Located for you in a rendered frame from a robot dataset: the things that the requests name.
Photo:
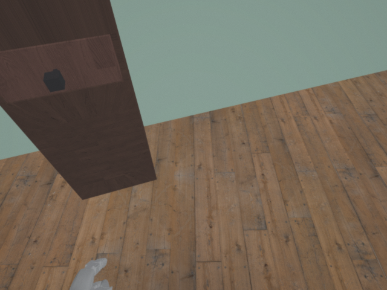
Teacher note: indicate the drawer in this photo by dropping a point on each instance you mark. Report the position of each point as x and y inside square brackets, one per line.
[82, 63]

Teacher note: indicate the left robot hand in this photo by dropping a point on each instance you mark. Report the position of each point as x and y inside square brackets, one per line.
[85, 277]

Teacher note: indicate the handle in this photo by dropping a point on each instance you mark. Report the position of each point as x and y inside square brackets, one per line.
[54, 80]

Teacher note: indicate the cabinet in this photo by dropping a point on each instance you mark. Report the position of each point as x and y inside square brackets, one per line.
[94, 137]

